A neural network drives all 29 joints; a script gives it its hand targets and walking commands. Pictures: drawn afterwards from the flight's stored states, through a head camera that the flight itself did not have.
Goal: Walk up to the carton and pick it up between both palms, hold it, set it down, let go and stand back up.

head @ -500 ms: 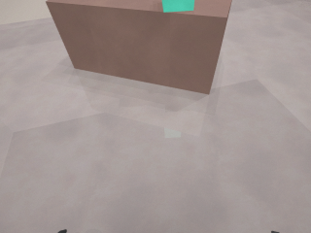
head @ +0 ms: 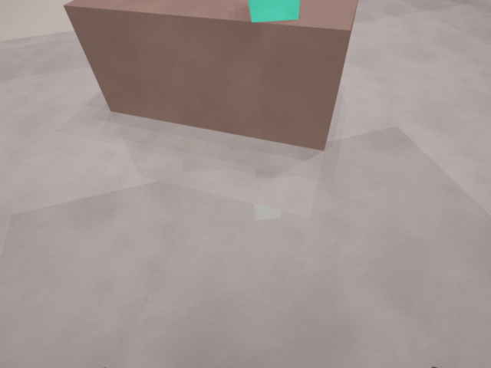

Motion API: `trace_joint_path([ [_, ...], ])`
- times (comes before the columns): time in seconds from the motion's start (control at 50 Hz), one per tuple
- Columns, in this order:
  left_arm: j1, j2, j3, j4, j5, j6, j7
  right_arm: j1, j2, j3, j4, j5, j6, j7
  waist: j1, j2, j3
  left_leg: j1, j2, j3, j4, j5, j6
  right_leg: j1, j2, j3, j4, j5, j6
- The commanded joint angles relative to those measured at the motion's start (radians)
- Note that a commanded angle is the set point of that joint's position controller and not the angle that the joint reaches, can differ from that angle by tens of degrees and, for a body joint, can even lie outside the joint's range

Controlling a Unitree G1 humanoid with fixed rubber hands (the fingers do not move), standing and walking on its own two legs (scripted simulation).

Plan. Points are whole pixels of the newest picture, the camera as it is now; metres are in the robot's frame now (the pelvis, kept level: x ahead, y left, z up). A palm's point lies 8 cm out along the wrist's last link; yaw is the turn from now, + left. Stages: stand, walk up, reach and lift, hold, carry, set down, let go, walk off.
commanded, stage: walk up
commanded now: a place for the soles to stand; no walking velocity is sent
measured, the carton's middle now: out of the picture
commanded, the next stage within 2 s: none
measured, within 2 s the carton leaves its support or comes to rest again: neither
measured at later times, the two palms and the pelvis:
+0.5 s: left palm (115, 272) +0.32 +0.31 -0.09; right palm out of the picture +0.11 -0.32 -0.13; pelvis +0.14 +0.01 -0.03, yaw -9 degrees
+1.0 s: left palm (114, 205) +0.50 +0.36 -0.09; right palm (406, 307) +0.25 -0.26 -0.09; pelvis +0.32 +0.07 -0.01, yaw -16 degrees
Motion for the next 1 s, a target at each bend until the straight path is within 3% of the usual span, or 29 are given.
trace_joint_path([
  [0.0, 0.006, 0.275, 0.091, -0.123, 0.013, -0.029, -0.02, -0.021, -0.26, -0.09, -0.133, -0.028, -0.023, 0.018, -0.005, -0.033, 0.082, -0.108, 0.068, -0.057, 0.079, -0.352, 0.062, -0.196, -0.114, 0.24, -0.031, -0.423, -0.089],
  [0.04, 0.079, 0.266, 0.102, -0.153, 0.015, -0.037, -0.021, -0.053, -0.22, -0.088, -0.178, -0.024, -0.031, 0.03, 0.011, -0.076, 0.118, -0.25, 0.022, -0.086, 0.157, -0.248, 0.055, -0.166, -0.171, 0.409, -0.067, -0.463, -0.151],
  [0.1, 0.046, 0.294, 0.123, -0.218, 0.017, -0.035, -0.022, 0.044, -0.226, -0.098, -0.196, -0.028, -0.042, 0.036, -0.023, -0.13, 0.02, -0.159, 0.001, -0.119, 0.146, -0.21, 0.074, -0.18, -0.2, 0.447, -0.046, -0.491, -0.186],
  [0.12, 0.045, 0.27, 0.116, -0.242, 0.018, -0.035, -0.026, 0.076, -0.266, -0.108, -0.206, -0.029, -0.052, 0.036, -0.058, -0.041, -0.003, -0.043, 0.054, -0.208, 0.031, -0.266, 0.098, -0.262, -0.159, 0.4, 0.047, -0.425, -0.157],
  [0.14, 0.035, 0.229, 0.102, -0.262, 0.008, -0.041, -0.026, 0.123, -0.294, -0.121, -0.201, -0.033, -0.063, 0.03, -0.086, 0.033, 0.002, 0.151, 0.124, -0.337, -0.058, -0.409, 0.14, -0.459, -0.032, 0.241, 0.202, -0.349, -0.083],
  [0.16, -0.024, 0.177, 0.084, -0.29, 0.011, -0.046, -0.024, 0.199, -0.35, -0.14, -0.202, -0.034, -0.072, 0.023, -0.142, 0.211, 0.065, 0.318, 0.299, -0.574, -0.221, -0.47, 0.208, -0.713, 0.103, 0.042, 0.456, -0.283, -0.041],
  [0.18, -0.04, 0.215, 0.091, -0.285, 0.03, -0.061, -0.011, 0.213, -0.351, -0.131, -0.207, -0.017, -0.075, 0.018, -0.131, 0.083, 0.109, 0.309, 0.402, -0.589, -0.205, -0.196, 0.244, -0.788, 0.035, 0.041, 0.601, -0.293, -0.034],
  [0.22, 0.032, 0.223, 0.086, -0.269, -0.002, -0.065, -0.015, 0.164, -0.324, -0.116, -0.247, -0.011, -0.071, 0.013, -0.059, 0.024, 0.085, 0.23, 0.363, -0.397, -0.144, 0.14, 0.23, -0.645, -0.059, 0.032, 0.543, -0.223, -0.023],
  [0.26, 0.037, 0.237, 0.101, -0.299, -0.019, -0.057, -0.04, 0.118, -0.303, -0.115, -0.28, -0.023, -0.066, 0.015, -0.046, 0.162, 0.045, 0.216, 0.271, -0.232, -0.092, 0.238, 0.189, -0.492, -0.083, 0.004, 0.395, -0.146, -0.011],
  [0.3, -0.013, 0.189, 0.094, -0.323, -0.011, -0.053, -0.055, 0.155, -0.293, -0.107, -0.288, -0.012, -0.059, 0.023, -0.058, 0.19, 0.102, 0.08, 0.184, -0.094, -0.106, 0.285, 0.149, -0.362, -0.016, -0.117, 0.266, -0.065, -0.026],
  [0.32, -0.006, 0.18, 0.101, -0.331, -0.012, -0.055, -0.055, 0.169, -0.303, -0.099, -0.3, 0.001, -0.058, 0.024, -0.047, 0.203, 0.116, 0.017, 0.198, -0.112, -0.095, 0.32, 0.135, -0.292, 0.01, -0.137, 0.249, -0.02, -0.043],
  [0.34, 0.013, 0.193, 0.102, -0.322, -0.008, -0.052, -0.054, 0.175, -0.298, -0.102, -0.315, -0.001, -0.057, 0.024, -0.037, 0.16, 0.069, 0.016, 0.188, -0.079, -0.033, 0.409, 0.117, -0.192, 0.007, -0.142, 0.236, -0.001, -0.041],
  [0.38, 0.214, 0.229, 0.118, -0.275, -0.02, -0.051, -0.038, 0.159, -0.277, -0.092, -0.346, 0.005, -0.05, 0.019, 0.065, 0.008, -0.054, -0.112, 0.149, -0.022, 0.263, 0.526, 0.093, 0.14, 0.05, -0.176, 0.135, 0.097, -0.07],
  [0.4, 0.353, 0.294, 0.147, -0.27, -0.021, -0.05, -0.024, 0.174, -0.252, -0.082, -0.359, 0.009, -0.048, 0.02, 0.133, -0.037, -0.138, -0.239, 0.08, 0.019, 0.537, 0.368, 0.055, 0.315, -0.049, -0.016, 0.086, -0.022, -0.123],
  [0.42, 0.44, 0.406, 0.174, -0.279, -0.019, -0.055, -0.006, 0.22, -0.197, -0.057, -0.386, 0.025, -0.05, 0.02, 0.149, -0.216, -0.201, -0.495, -0.078, 0.005, 0.885, -0.078, 0.007, 0.435, -0.39, 0.588, -0.017, -0.078, -0.292],
  [0.44, 0.354, 0.415, 0.166, -0.309, -0.046, -0.057, 0.002, 0.234, -0.287, -0.075, -0.35, 0.037, -0.043, 0.013, 0.11, -0.074, -0.198, -0.496, -0.042, -0.168, 0.983, -0.254, 0.021, 0.328, -0.473, 0.683, -0.064, -0.137, -0.345],
  [0.5, 0.215, 0.333, 0.137, -0.324, -0.035, -0.075, 0.018, 0.159, -0.279, -0.082, -0.363, 0.017, -0.044, 0.018, 0.048, -0.002, 0.071, -0.549, 0.08, -0.153, 0.828, -0.188, 0.024, 0.051, -0.377, 0.398, -0.065, 0.033, -0.295],
  [0.52, 0.179, 0.329, 0.133, -0.351, -0.025, -0.081, 0.014, 0.21, -0.272, -0.086, -0.359, 0.012, -0.04, 0.028, 0.001, -0.066, 0.053, -0.47, 0.116, -0.167, 0.682, -0.154, 0.017, -0.016, -0.299, 0.264, -0.039, 0.101, -0.26],
  [0.62, 0.1, 0.335, 0.133, -0.393, -0.012, -0.09, -0.015, 0.229, -0.235, -0.108, -0.358, -0.004, -0.039, 0.079, -0.021, -0.209, 0.051, -0.262, 0.092, -0.046, 0.356, -0.046, -0.007, -0.31, -0.225, 0.159, -0.079, -0.252, -0.223],
  [0.66, 0.059, 0.343, 0.127, -0.386, -0.014, -0.082, -0.016, 0.263, -0.25, -0.117, -0.333, -0.007, -0.048, 0.085, -0.054, -0.124, 0.0, -0.08, 0.044, 0.019, 0.283, 0.054, -0.003, -0.417, -0.2, 0.142, 0.0, -0.375, -0.195],
  [0.7, 0.061, 0.281, 0.096, -0.383, 0.0, -0.075, -0.014, 0.44, -0.305, -0.149, -0.279, -0.014, -0.053, 0.07, -0.156, 0.026, -0.027, 0.177, -0.006, 0.03, 0.286, -0.048, 0.029, -0.634, -0.115, 0.077, 0.255, -0.495, -0.145],
  [0.72, 0.09, 0.207, 0.085, -0.38, -0.004, -0.07, -0.009, 0.488, -0.351, -0.161, -0.301, -0.018, -0.062, 0.059, -0.189, 0.258, -0.015, 0.18, 0.173, -0.312, 0.015, -0.447, 0.095, -0.735, 0.025, -0.037, 0.616, -0.43, -0.103],
  [0.74, 0.131, 0.205, 0.077, -0.369, -0.01, -0.073, 0.003, 0.415, -0.401, -0.162, -0.344, -0.016, -0.072, 0.055, -0.134, 0.305, 0.001, 0.049, 0.386, -0.719, -0.223, -0.696, 0.189, -0.756, 0.056, -0.01, 0.865, -0.326, -0.061],
  [0.76, 0.119, 0.281, 0.092, -0.343, -0.006, -0.072, 0.008, 0.317, -0.409, -0.156, -0.355, 0.013, -0.075, 0.051, -0.08, 0.07, 0.046, -0.057, 0.428, -0.759, -0.268, -0.728, 0.229, -0.704, -0.006, 0.051, 0.93, -0.24, -0.037],
  [0.78, 0.179, 0.298, 0.094, -0.312, -0.023, -0.073, 0.004, 0.247, -0.382, -0.142, -0.373, 0.023, -0.074, 0.041, -0.039, 0.04, 0.057, -0.112, 0.393, -0.606, -0.232, -0.622, 0.223, -0.654, -0.036, 0.039, 0.903, -0.163, -0.022],
  [0.82, 0.249, 0.311, 0.115, -0.267, -0.025, -0.072, -0.01, 0.171, -0.345, -0.124, -0.386, 0.008, -0.069, 0.036, 0.004, 0.206, 0.055, -0.169, 0.304, -0.392, -0.192, -0.515, 0.185, -0.544, -0.075, 0.016, 0.724, -0.123, -0.009],
  [0.88, 0.191, 0.303, 0.111, -0.254, -0.017, -0.063, -0.03, 0.25, -0.319, -0.112, -0.357, -0.003, -0.059, 0.044, -0.043, 0.17, 0.06, -0.169, 0.238, -0.273, -0.188, -0.369, 0.178, -0.433, -0.042, -0.061, 0.561, -0.112, 0.01],
  [0.94, 0.16, 0.267, 0.108, -0.284, -0.02, -0.061, -0.037, 0.245, -0.339, -0.124, -0.363, 0.002, -0.06, 0.044, -0.045, 0.212, 0.032, -0.078, 0.293, -0.245, -0.174, -0.317, 0.216, -0.453, -0.087, -0.061, 0.418, -0.098, -0.001],
  [0.98, 0.102, 0.263, 0.112, -0.291, -0.018, -0.067, -0.041, 0.261, -0.315, -0.119, -0.376, 0.005, -0.055, 0.046, -0.055, 0.117, 0.047, -0.107, 0.288, -0.223, -0.177, -0.277, 0.2, -0.389, -0.078, -0.078, 0.328, -0.029, -0.01],
])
